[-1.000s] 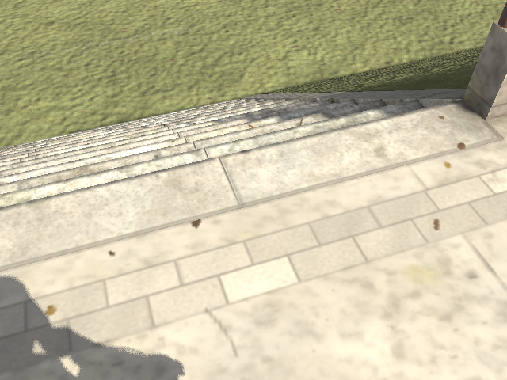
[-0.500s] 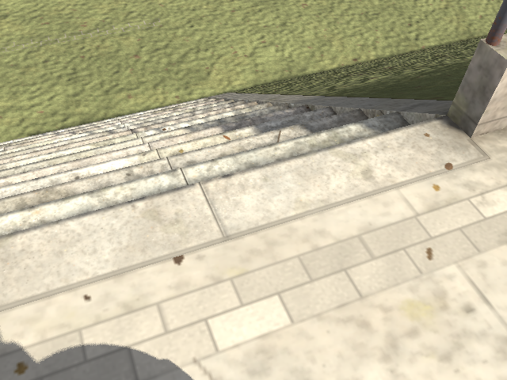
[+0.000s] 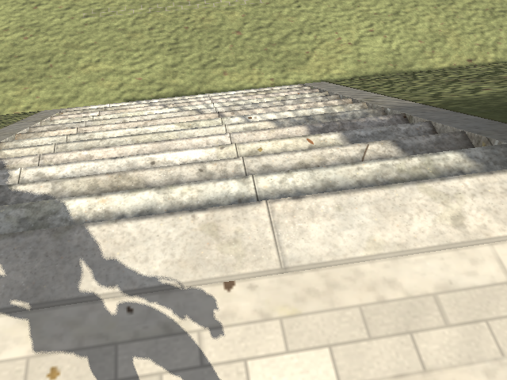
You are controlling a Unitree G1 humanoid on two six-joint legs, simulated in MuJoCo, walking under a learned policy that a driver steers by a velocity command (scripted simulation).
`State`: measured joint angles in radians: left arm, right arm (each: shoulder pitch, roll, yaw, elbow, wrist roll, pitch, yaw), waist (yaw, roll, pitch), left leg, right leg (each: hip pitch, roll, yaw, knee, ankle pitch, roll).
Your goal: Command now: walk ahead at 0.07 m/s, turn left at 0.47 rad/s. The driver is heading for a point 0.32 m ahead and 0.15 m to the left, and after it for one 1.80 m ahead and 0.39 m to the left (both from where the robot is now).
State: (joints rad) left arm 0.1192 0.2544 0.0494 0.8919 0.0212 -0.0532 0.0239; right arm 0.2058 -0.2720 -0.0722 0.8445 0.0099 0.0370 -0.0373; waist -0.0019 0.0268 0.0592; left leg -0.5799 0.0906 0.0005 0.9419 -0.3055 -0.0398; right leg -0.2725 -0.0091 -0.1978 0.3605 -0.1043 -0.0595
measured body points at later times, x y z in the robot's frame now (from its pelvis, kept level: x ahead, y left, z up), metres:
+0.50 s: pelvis +0.08 +0.05 +0.01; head +0.10 +0.08 +0.46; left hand +0.18 +0.36 -0.10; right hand +0.24 -0.21 -0.08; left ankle +0.04 +0.13 -0.74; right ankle +0.21 -0.10 -0.70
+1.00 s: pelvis +0.29 +0.09 +0.00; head +0.31 +0.10 +0.45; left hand +0.14 +0.32 -0.13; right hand +0.58 -0.01 -0.09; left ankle +0.33 +0.31 -0.68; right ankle +0.24 -0.07 -0.74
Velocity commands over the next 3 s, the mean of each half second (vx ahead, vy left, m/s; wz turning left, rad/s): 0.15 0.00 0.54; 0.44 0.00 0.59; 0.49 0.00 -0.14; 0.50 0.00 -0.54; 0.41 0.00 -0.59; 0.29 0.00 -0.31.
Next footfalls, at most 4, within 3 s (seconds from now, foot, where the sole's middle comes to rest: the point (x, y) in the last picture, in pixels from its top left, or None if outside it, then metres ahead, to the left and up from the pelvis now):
0.16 left None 0.08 0.14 -0.78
0.66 right None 0.28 -0.05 -0.78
1.14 left None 0.42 0.37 -0.78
1.64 right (158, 260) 0.80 0.31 -0.78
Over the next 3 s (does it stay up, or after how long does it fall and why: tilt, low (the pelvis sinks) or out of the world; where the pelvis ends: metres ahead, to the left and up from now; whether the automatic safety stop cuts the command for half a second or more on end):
stays up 1.14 0.36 -0.25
